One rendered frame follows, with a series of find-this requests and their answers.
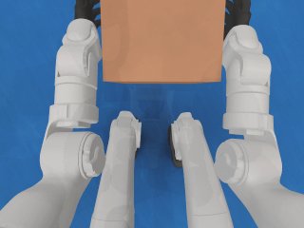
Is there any robot left hand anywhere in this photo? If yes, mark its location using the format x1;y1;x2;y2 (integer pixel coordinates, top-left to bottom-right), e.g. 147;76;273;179
74;0;102;29

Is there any carton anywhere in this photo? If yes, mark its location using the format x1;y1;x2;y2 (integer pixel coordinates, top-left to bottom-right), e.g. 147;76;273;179
100;0;226;85

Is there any robot right thigh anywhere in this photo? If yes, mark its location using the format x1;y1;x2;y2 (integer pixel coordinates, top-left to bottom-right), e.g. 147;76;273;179
171;117;234;228

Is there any right robot upper arm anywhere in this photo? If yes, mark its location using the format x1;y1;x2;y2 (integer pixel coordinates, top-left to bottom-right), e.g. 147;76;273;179
214;139;304;228

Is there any robot right forearm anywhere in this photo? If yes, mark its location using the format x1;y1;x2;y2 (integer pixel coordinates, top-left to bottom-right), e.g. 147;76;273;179
222;25;281;158

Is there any robot left shin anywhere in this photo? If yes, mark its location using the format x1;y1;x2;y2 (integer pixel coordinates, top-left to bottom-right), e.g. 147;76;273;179
109;110;137;134

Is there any robot right hand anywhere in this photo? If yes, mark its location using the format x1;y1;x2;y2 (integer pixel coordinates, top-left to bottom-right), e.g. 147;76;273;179
223;0;252;41

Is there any robot left forearm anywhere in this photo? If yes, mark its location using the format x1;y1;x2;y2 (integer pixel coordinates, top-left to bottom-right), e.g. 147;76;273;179
40;18;103;170

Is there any left robot upper arm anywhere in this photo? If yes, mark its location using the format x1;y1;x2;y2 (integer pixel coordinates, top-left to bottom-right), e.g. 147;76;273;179
0;131;106;228

